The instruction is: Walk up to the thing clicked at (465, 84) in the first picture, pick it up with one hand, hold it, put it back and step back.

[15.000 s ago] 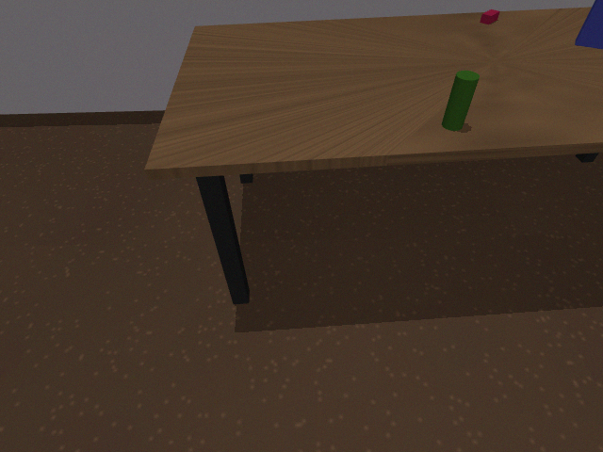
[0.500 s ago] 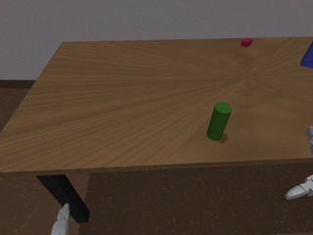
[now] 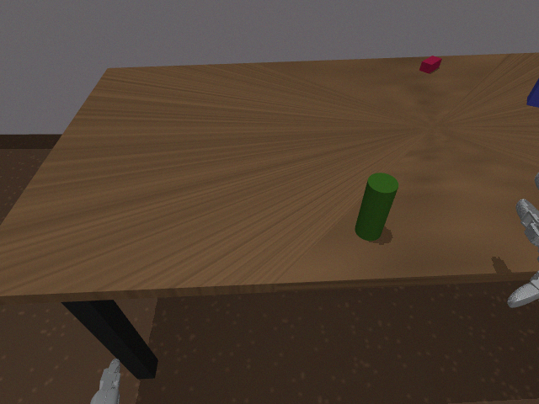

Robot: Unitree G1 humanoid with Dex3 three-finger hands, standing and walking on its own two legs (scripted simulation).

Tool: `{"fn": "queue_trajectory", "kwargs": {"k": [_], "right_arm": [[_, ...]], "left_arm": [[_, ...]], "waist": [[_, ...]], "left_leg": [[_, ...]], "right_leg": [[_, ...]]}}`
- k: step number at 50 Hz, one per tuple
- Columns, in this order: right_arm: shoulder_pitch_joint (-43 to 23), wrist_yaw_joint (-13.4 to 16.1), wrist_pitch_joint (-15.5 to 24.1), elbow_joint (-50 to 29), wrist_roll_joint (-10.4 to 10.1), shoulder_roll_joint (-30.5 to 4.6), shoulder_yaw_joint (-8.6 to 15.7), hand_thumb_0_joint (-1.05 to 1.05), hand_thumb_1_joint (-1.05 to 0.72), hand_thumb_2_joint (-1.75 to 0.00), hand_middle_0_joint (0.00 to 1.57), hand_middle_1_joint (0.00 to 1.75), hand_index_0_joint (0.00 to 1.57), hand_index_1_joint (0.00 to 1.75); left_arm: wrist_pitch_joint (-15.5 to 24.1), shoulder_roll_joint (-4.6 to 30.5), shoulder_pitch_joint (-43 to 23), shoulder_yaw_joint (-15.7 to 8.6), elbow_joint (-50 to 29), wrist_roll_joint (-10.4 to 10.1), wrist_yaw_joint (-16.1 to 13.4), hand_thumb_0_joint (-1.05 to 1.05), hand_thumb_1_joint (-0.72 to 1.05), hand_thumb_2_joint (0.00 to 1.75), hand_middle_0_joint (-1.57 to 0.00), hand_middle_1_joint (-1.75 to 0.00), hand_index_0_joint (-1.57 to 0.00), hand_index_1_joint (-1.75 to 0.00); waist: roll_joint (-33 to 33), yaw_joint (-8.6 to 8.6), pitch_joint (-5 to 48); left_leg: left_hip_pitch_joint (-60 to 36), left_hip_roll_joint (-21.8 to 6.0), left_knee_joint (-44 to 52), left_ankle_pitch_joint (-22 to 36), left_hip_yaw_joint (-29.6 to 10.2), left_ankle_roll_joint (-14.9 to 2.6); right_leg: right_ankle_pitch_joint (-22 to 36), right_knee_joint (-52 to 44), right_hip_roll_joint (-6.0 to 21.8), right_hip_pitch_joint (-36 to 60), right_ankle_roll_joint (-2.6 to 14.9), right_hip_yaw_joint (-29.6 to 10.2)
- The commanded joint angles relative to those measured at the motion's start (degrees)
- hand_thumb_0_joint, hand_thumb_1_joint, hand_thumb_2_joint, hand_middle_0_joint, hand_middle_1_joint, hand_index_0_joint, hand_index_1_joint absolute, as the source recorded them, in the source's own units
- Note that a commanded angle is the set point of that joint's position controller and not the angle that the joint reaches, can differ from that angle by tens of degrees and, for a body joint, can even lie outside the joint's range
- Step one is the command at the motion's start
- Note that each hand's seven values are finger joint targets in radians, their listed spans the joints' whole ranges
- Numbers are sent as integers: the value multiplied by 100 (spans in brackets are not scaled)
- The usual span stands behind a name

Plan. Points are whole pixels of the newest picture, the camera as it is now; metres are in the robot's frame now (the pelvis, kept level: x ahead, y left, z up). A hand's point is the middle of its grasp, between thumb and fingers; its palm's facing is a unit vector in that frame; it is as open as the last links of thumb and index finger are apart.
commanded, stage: go down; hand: right
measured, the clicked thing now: (374, 208) +0.47 -0.18 +0.02
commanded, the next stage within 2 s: none
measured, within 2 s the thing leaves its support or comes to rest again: neither
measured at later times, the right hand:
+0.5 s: hand (526, 208) +0.35 -0.34 +0.13, palm faces +0.17 +0.99 +0.01, open 17.3 cm
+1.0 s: hand (528, 195) +0.38 -0.36 +0.13, palm faces +0.16 +0.99 +0.02, open 17.3 cm
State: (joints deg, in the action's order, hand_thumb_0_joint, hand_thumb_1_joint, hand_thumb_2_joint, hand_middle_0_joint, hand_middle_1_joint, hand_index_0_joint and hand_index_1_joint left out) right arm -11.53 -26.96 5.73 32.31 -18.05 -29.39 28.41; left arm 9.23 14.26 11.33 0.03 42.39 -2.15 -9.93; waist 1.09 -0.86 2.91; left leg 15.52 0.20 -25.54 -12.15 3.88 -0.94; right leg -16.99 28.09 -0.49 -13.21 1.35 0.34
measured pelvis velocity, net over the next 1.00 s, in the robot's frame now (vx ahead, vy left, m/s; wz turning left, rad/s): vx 0.00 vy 0.00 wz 0.01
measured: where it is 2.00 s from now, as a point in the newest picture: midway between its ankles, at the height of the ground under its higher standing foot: outside the picture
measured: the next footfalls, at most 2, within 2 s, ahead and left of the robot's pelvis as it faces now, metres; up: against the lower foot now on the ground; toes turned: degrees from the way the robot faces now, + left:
none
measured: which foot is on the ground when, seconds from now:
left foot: down 0.00-1.00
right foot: down 0.00-1.00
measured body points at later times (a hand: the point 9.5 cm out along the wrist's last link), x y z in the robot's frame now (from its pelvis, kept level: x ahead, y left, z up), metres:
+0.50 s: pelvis -0.01 +0.00 -0.01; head +0.02 +0.00 +0.44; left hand +0.14 +0.27 -0.09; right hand +0.34 -0.39 +0.13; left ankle +0.01 +0.11 -0.74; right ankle -0.03 -0.10 -0.74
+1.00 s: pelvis +0.00 +0.00 -0.01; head +0.04 -0.02 +0.44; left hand +0.14 +0.27 -0.09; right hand +0.36 -0.41 +0.13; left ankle +0.01 +0.11 -0.74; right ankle -0.03 -0.10 -0.74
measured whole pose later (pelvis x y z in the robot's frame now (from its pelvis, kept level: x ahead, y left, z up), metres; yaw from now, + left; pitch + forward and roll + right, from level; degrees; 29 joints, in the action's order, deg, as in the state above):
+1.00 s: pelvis +0.00 +0.00 -0.01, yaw +1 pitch +10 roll +2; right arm -33.8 -32.6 8.8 61.4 -14.4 -45.4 33.3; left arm 10.5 15.1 12.4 3.1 36.7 -1.5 -10.1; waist -0.1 4.2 5.5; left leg 27.7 0.9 -31.8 -13.8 4.1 -1.1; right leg -20.0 36.6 0.4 -26.3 1.4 0.2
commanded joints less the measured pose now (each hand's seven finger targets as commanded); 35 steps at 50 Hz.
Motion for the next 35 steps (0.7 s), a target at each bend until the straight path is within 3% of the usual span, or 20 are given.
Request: {"fn": "queue_trajectory", "kwargs": {"k": [1,3,4,5,6,8,12,13,15,17,20,21,23,24,25,26,28,31,33,35], "right_arm": [[-2228,-68,423,-1144,-168,-2136,532,0,51,-3,7,5,7,5],[-2430,-116,395,-850,-189,-2321,609,0,49,-3,7,5,7,5],[-2599,-152,400,-789,-162,-2368,567,0,51,-3,6,5,6,5],[-2380,-213,333,-210,-155,-2143,400,0,50,-4,6,5,6,5],[-2643,-240,369,-448,-150,-2389,525,0,51,-4,6,5,6,5],[-2778,-299,356,-52,-87,-2456,461,0,51,-4,5,5,5,5],[-3233,-367,421,226,-66,-2843,604,0,52,-3,6,5,6,5],[-3203,-387,427,334,-48,-2861,604,0,50,-3,6,5,6,5],[-3325,-402,461,498,-24,-3055,706,0,49,-3,7,4,6,4],[-3239,-457,455,981,-40,-3022,609,0,49,-2,7,4,7,4],[-3500,-447,507,991,33,-3368,765,0,48,-1,7,4,7,4],[-3631,-437,514,1014,37,-3383,743,0,49,-1,7,4,7,4],[-3732,-398,566,997,85,-3441,735,0,50,-1,8,4,7,4],[-3805,-395,607,985,97,-3471,756,0,50,-2,7,4,7,4],[-3735,-394,618,1150,113,-3513,749,0,51,-2,7,4,7,4],[-3749,-395,642,1154,109,-3523,769,0,51,-2,7,4,7,4],[-3805,-426,654,1163,117,-3582,788,0,50,-2,7,4,6,4],[-3618,-508,590,1583,129,-3506,677,0,50,-2,7,4,7,4],[-3958,-544,606,1412,123,-3520,602,0,52,-2,7,4,6,4],[-4267,-527,657,1099,174,-3686,646,0,51,-2,7,4,6,4]], "left_arm": [[310,698,-356,-90,-719,13,-118,0,-54,5,-5,-5,-5,-5],[344,979,-349,-309,-757,16,-188,0,-54,4,-5,-6,-5,-5],[333,858,-232,-228,-589,26,-186,0,-54,4,-5,-6,-5,-5],[366,870,-304,-170,-708,22,-191,0,-54,4,-5,-6,-6,-5],[386,1085,-254,-375,-707,30,-222,0,-53,4,-5,-6,-6,-5],[410,992,-349,-242,-832,34,-203,0,-53,3,-5,-6,-6,-5],[461,817,-453,-42,-796,42,-177,0,-53,3,-5,-5,-6,-4],[473,824,-464,-76,-769,47,-191,0,-53,3,-5,-5,-6,-4],[468,662,-544,131,-915,43,-191,0,-53,4,-5,-5,-6,-4],[470,926,-563,-10,-919,47,-220,0,-53,4,-5,-5,-6,-4],[417,1004,-634,-41,-965,63,-235,0,-54,4,-5,-6,-6,-5],[423,1117,-642,-137,-1058,62,-256,0,-54,4,-5,-6,-5,-5],[429,954,-535,-10,-1005,71,-234,0,-54,4,-5,-6,-5,-5],[423,824,-506,94,-1012,58,-216,0,-54,4,-5,-6,-6,-5],[426,868,-437,37,-1010,49,-228,0,-54,4,-5,-6,-6,-5],[437,740,-408,184,-1113,58,-214,0,-54,5,-5,-6,-5,-5],[419,918,-229,9,-1172,57,-238,0,-55,5,-5,-6,-5,-5],[380,1097,-59,-152,-905,63,-241,0,-54,5,-5,-6,-5,-5],[418,1101,-117,-192,-888,76,-227,0,-54,5,-5,-6,-5,-5],[451,952,-414,-41,-1221,54,-195,0,-55,5,-5,-6,-5,-6]], "waist": [[459,149,1125],[319,248,1102],[365,296,1109],[195,326,972],[306,317,1024],[433,277,1114],[453,234,1165],[474,250,1380],[470,188,1601],[327,215,1566],[554,144,1823],[558,217,1776],[619,248,1602],[635,225,1754],[564,277,1759],[542,258,1805],[491,365,2036],[578,417,1763],[747,510,1718],[818,451,2001]], "left_leg": [[-471,21,107,1267,-176,-63],[-428,-10,122,1215,-217,-27],[-366,-45,118,1247,-249,-15],[-295,-33,123,1136,-232,-3],[-273,-43,109,1072,-235,-14],[-246,-55,80,975,-239,-34],[-198,-76,30,817,-275,-29],[-236,-88,-30,977,-288,-30],[-368,-103,-93,1140,-322,-30],[-371,-80,-138,1157,-311,-28],[-309,-82,-195,1123,-319,-68],[-201,-68,-168,1006,-317,-75],[-117,-40,-144,817,-295,-84],[-85,-32,-195,968,-291,-92],[-28,-7,-201,985,-273,-83],[-100,-4,-225,1093,-270,-76],[-141,-21,-304,1429,-300,-72],[-3,-61,-342,1473,-341,-73],[338,-13,-304,1183,-304,-83],[334,3,-341,1225,-279,-107]], "right_leg": [[2072,-312,160,249,-40,-304],[1727,-306,119,217,14,-289],[1577,-306,76,172,38,-259],[1412,-313,73,55,53,-268],[1348,-338,82,49,40,-286],[1302,-284,60,7,22,-291],[1041,-202,37,-268,44,-297],[1198,-154,26,-234,45,-290],[1370,-60,-1,-294,47,-268],[1394,-5,18,-423,43,-290],[1486,40,27,-416,16,-310],[1393,29,46,-410,9,-312],[1169,-2,61,-471,9,-310],[1400,56,68,-385,-4,-306],[1481,94,89,-337,-8,-314],[1606,146,85,-386,-16,-307],[1910,221,66,-311,-9,-290],[1781,247,-1,-460,27,-258],[1677,283,58,-324,4,-295],[1875,308,90,-188,-23,-323]]}}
